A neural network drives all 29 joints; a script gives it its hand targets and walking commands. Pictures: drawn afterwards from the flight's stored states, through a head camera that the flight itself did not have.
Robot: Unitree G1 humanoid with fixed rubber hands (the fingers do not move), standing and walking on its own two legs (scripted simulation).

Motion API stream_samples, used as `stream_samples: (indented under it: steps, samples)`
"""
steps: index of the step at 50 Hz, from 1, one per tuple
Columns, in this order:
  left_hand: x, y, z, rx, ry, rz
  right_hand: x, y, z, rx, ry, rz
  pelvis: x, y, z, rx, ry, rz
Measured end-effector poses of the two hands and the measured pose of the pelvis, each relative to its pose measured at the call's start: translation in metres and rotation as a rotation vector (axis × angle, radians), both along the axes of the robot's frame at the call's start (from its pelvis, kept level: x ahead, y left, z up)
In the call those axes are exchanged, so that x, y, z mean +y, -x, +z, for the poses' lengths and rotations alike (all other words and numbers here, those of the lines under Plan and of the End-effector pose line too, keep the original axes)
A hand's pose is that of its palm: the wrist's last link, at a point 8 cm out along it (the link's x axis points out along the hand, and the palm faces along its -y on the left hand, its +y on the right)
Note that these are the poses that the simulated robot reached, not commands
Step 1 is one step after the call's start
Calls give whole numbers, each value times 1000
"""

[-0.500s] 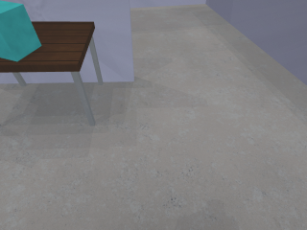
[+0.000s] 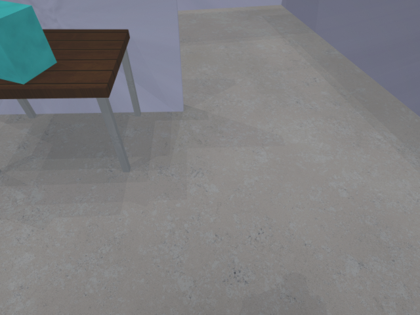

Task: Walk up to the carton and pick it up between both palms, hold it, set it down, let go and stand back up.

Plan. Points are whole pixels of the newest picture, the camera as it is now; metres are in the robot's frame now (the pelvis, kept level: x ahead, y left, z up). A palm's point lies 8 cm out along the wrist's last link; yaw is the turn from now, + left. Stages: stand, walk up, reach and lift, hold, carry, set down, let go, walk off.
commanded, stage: walk up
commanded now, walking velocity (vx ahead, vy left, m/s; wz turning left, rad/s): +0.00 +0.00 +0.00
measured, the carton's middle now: (9, 42) +1.16 +0.90 -0.03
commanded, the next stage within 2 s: none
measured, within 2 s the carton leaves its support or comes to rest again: neither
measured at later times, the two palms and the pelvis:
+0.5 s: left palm out of the picture -0.04 +0.36 -0.15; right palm out of the picture +0.15 -0.18 -0.15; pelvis +0.06 +0.09 -0.03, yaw +8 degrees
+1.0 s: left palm out of the picture +0.24 +0.48 -0.11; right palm (230, 247) +0.33 -0.05 -0.16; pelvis +0.22 +0.20 -0.03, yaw +8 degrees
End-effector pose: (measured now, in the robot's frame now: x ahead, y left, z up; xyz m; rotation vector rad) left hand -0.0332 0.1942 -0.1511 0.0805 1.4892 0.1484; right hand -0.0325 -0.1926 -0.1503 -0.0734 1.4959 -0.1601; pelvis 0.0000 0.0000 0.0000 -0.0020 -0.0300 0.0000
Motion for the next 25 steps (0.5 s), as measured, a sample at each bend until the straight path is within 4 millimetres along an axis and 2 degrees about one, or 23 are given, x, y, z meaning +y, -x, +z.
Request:
stream_samples:
  steps: [9, 12, 16, 19, 22, 25]
  samples:
    - [1, -1, 0, -10, -4, 2, -1, -1, 0, -2, -2, 3, 0, -2, -1, 4, 2, 2]
    - [19, 0, 2, -59, -64, 35, -13, -13, -3, -11, 15, 67, 6, -4, -5, 0, 12, 33]
    - [58, 15, 9, -45, -148, 61, -30, -55, -2, -69, 68, 149, 24, -12, -8, -15, 26, 75]
    - [90, 22, 13, -23, -186, 65, -30, -96, 1, -134, 99, 192, 41, -22, -12, -22, 33, 99]
    - [125, 20, 11, -12, -208, 77, -14, -141, 4, -205, 113, 237, 64, -36, -18, -26, 38, 123]
    - [162, 6, 0, -12, -211, 79, 13, -183, 2, -286, 118, 265, 92, -55, -30, -23, 27, 134]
